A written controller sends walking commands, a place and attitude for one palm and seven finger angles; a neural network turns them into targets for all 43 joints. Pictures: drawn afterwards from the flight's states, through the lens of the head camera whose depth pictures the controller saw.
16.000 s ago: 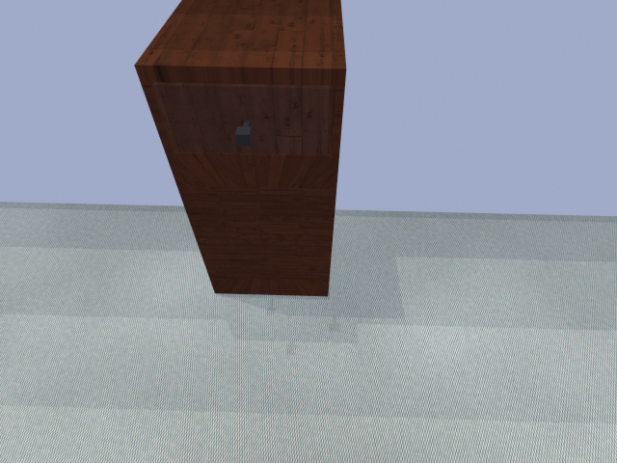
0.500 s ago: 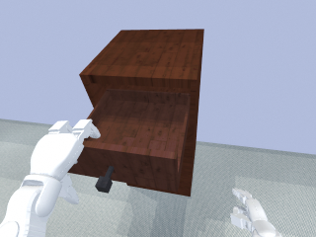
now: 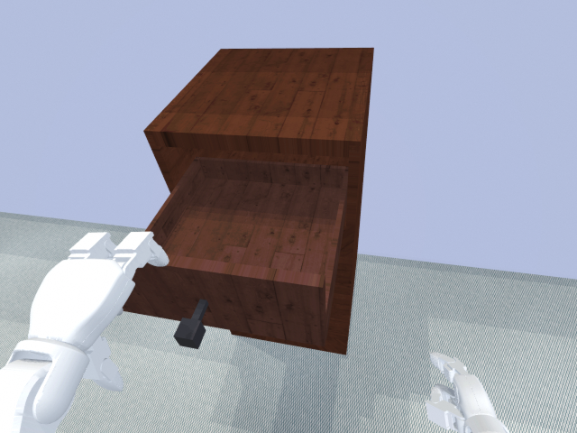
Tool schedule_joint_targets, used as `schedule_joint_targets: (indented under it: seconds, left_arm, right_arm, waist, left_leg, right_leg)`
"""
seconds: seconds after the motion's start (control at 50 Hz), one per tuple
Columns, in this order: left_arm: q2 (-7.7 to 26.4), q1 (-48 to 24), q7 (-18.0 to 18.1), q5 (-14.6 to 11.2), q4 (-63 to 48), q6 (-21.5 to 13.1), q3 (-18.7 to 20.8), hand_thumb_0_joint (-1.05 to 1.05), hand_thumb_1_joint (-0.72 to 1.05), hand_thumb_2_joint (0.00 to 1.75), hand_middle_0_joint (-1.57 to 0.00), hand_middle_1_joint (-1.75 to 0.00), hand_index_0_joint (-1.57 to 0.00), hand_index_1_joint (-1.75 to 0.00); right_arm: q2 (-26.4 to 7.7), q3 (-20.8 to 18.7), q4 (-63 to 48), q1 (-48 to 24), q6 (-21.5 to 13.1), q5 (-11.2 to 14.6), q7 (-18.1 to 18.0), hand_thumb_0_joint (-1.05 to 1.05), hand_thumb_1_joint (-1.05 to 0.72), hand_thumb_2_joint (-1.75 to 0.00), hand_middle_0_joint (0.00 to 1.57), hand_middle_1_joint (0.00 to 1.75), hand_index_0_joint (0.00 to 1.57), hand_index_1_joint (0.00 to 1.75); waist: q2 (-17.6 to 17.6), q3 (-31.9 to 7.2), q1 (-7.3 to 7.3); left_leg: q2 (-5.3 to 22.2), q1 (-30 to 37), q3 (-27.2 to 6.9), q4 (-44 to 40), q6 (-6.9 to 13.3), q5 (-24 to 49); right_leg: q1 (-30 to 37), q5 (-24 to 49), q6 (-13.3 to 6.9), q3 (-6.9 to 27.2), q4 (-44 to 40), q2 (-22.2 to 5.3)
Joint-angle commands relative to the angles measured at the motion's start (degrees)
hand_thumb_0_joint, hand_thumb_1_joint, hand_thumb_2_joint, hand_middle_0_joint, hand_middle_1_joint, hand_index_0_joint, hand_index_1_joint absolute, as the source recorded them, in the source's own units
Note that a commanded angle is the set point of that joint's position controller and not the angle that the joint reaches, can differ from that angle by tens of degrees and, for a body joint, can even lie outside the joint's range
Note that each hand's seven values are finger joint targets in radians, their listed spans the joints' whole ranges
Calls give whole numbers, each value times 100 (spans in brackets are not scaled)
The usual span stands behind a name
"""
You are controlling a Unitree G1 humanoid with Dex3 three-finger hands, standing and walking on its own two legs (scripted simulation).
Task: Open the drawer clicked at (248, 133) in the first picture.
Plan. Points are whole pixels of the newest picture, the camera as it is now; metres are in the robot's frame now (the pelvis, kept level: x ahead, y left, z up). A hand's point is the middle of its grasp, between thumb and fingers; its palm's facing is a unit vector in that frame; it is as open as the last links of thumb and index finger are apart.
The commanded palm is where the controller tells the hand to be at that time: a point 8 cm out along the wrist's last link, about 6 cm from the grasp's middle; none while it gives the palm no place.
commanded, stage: draw the hand back to the body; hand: left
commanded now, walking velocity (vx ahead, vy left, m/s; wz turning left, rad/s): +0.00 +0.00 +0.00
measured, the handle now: (195, 322) +0.26 +0.20 +0.00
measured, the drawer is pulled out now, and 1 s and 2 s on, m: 0.29 0.29 0.29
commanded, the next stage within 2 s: step back with the hand held close in 1.12 s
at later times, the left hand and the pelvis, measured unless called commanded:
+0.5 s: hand (121, 279) +0.22 +0.22 +0.17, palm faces +0.39 -0.86 -0.35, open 12.3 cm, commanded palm +0.16 +0.26 +0.19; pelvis +0.03 +0.00 +0.00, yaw +1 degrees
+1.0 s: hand (111, 290) +0.21 +0.23 +0.16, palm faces +0.44 -0.80 -0.40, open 8.1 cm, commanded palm +0.16 +0.27 +0.18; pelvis +0.04 -0.01 +0.00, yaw +2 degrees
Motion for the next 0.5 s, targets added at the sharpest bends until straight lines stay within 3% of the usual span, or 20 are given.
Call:
schedule_joint_targets:
  seconds: [0.0, 0.02, 0.06, 0.08, 0.1, 0.12, 0.14, 0.16, 0.18, 0.2, 0.26, 0.28, 0.3, 0.34, 0.38, 0.44, 0.48]
  left_arm:
    - [1244, -656, 332, 18, -1150, -97, 1104, 0, -50, 30, -30, -120, -30, -120]
    - [1151, -480, 339, -13, -971, -94, 1067, 0, -50, 30, -30, -120, -30, -120]
    - [1264, -349, 322, -60, -990, -127, 1193, 0, -50, 30, -30, -120, -30, -120]
    - [1338, -290, 328, -221, -1095, -120, 1305, 0, -50, 30, -30, -120, -30, -120]
    - [1211, -456, 296, -135, -1202, -130, 1119, 0, -50, 30, -30, -120, -30, -120]
    - [-1165, -914, 431, -4181, -1094, -522, 804, 0, -47, 32, -30, -118, -30, -118]
    - [-600, -339, 570, -4338, -616, -688, 1135, 0, -43, 33, -29, -115, -29, -115]
    - [-407, -82, 663, -4705, -968, -826, 1480, 0, -40, 34, -29, -113, -29, -113]
    - [-114, -174, 736, -4830, -1191, -978, 1715, 0, -36, 36, -29, -111, -29, -111]
    - [-321, -488, 767, -4850, -1676, -1142, 1526, 0, -32, 37, -29, -109, -29, -109]
    - [-473, -220, 843, -4907, -1550, -1245, 1486, 0, -22, 42, -28, -102, -28, -102]
    - [-384, -204, 868, -4901, -1425, -1255, 1575, 0, -18, 43, -28, -100, -28, -100]
    - [-549, -206, 850, -4914, -1442, -1259, 1450, 0, -15, 45, -27, -98, -27, -98]
    - [-551, -186, 846, -4934, -1452, -1284, 1470, 0, -8, 48, -27, -93, -27, -93]
    - [-498, -8, 835, -4959, -1421, -1281, 1584, 0, -1, 51, -26, -88, -26, -88]
    - [-534, 267, 797, -5003, -1485, -1295, 1628, 0, 9, 55, -26, -82, -26, -82]
    - [-536, 401, 778, -5021, -1453, -1269, 1686, 0, 17, 58, -25, -77, -25, -77]
  right_arm:
    - [-453, -162, -1096, -1038, -350, 19, -19, 0, -90, -90, 20, 30, 20, 30]
    - [-432, -212, -1036, -1032, -332, 27, -34, 0, -90, -90, 20, 30, 20, 30]
    - [-486, -245, -1067, -988, -317, 32, -35, 0, -90, -90, 20, 30, 20, 30]
    - [-516, -216, -1119, -1118, -350, 107, -37, 0, -90, -90, 20, 30, 20, 30]
    - [-469, -187, -1155, -1003, -342, 42, -18, 0, -90, -90, 20, 30, 20, 30]
    - [144, -192, -1295, -710, -812, 132, -170, 0, -90, -90, 20, 30, 20, 30]
    - [-94, -201, -1065, -529, -1091, 78, -283, 0, -90, -90, 20, 30, 20, 30]
    - [-128, -203, -1016, -501, -1191, 51, -388, 0, -90, -90, 20, 30, 20, 30]
    - [-187, -202, -910, -568, -1351, 39, -436, 0, -90, -90, 20, 30, 20, 30]
    - [-99, -153, -960, -529, -1513, -12, -456, 0, -90, -90, 20, 30, 20, 30]
    - [-88, -155, -785, -393, -1763, -52, -454, 0, -90, -90, 20, 30, 20, 30]
    - [-115, -156, -694, -377, -1822, -58, -448, 0, -90, -90, 20, 30, 20, 30]
    - [-98, -155, -689, -375, -1864, -58, -433, 0, -90, -90, 20, 30, 20, 30]
    - [-95, -164, -647, -355, -1937, -67, -408, 0, -90, -90, 20, 30, 20, 30]
    - [-121, -185, -607, -334, -1976, -70, -385, 0, -90, -90, 20, 30, 20, 30]
    - [-125, -233, -593, -307, -1983, -54, -343, 0, -90, -90, 20, 30, 20, 30]
    - [-134, -257, -579, -350, -1982, -45, -333, 0, -90, -90, 20, 30, 20, 30]
  waist:
    - [-290, -734, 43]
    - [-409, -584, -12]
    - [-522, -642, 19]
    - [-279, -569, -37]
    - [-313, -722, -7]
    - [-949, -181, -596]
    - [-1008, -68, -483]
    - [-1036, -129, -358]
    - [-844, -146, -349]
    - [-572, -515, -311]
    - [-143, -255, -309]
    - [-129, -14, -326]
    - [-9, -2, -335]
    - [96, -21, -324]
    - [-157, -82, -310]
    - [-177, -396, -297]
    - [-269, -396, -296]
  left_leg:
    - [193, -156, 77, -369, -69, 1106]
    - [197, -143, 99, -357, -63, 1101]
    - [198, -130, 106, -334, -56, 1179]
    - [220, -169, 93, -314, -70, 1067]
    - [202, -160, 97, -314, -59, 1098]
    - [362, 313, 15, -396, 74, 615]
    - [454, 268, -59, -468, 57, 370]
    - [414, 236, -48, -546, 33, 491]
    - [403, 195, -45, -546, 2, 433]
    - [345, 282, -1, -542, 9, 604]
    - [348, 197, 37, -585, -49, 898]
    - [363, 63, 11, -594, -75, 869]
    - [367, 73, 20, -606, -83, 895]
    - [370, 69, 23, -603, -90, 1043]
    - [391, 62, -9, -550, -110, 1326]
    - [406, 176, 33, -460, -106, 1766]
    - [412, 182, 35, -408, -114, 1992]
  right_leg:
    - [379, 468, -91, -53, -423, -177]
    - [271, 457, -82, -39, -453, -163]
    - [296, 585, -63, -18, -437, -169]
    - [297, 576, -81, 34, -455, -148]
    - [296, 495, -62, -78, -415, -197]
    - [291, 234, -125, -397, -441, -70]
    - [207, -20, -108, -324, -425, -88]
    - [369, 47, -82, -357, -550, -124]
    - [409, 22, -86, -291, -542, -149]
    - [569, 151, -78, -308, -522, -224]
    - [565, 431, -109, -311, -494, -242]
    - [517, 409, -134, -303, -532, -223]
    - [508, 427, -133, -311, -525, -236]
    - [565, 584, -142, -315, -491, -250]
    - [638, 830, -145, -347, -456, -220]
    - [760, 1236, -122, -338, -355, -260]
    - [744, 1427, -111, -349, -355, -248]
